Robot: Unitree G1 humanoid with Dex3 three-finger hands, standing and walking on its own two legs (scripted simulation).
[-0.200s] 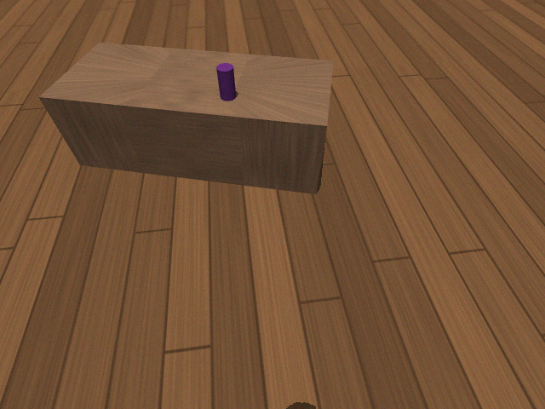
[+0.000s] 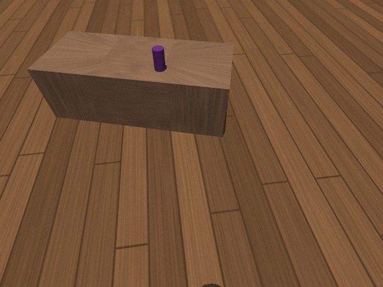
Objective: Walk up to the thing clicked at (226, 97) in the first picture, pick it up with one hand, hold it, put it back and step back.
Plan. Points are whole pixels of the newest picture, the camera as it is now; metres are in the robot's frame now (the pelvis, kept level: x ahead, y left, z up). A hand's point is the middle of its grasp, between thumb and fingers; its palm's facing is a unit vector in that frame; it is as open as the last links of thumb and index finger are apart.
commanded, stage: stand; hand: left
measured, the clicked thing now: (159, 59) +1.38 +0.21 -0.29
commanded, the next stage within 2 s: walk up in 0.92 s
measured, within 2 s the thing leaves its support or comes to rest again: neither
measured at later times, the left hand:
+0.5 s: hand out of the picture +0.08 +0.25 -0.15, palm faces -0.01 -0.94 -0.34, open 7.4 cm
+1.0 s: hand out of the picture +0.08 +0.26 -0.15, palm faces -0.01 -0.94 -0.34, open 7.4 cm
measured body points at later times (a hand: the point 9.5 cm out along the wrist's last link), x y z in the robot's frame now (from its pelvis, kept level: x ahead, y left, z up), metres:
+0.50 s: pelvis +0.01 +0.00 +0.00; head +0.02 +0.00 +0.45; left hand +0.08 +0.30 -0.13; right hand +0.08 -0.30 -0.14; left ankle +0.00 +0.13 -0.75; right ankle +0.00 -0.11 -0.75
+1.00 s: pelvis +0.01 +0.00 +0.00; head +0.01 -0.01 +0.45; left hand +0.08 +0.31 -0.13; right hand +0.09 -0.30 -0.13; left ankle +0.00 +0.13 -0.74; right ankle +0.00 -0.11 -0.74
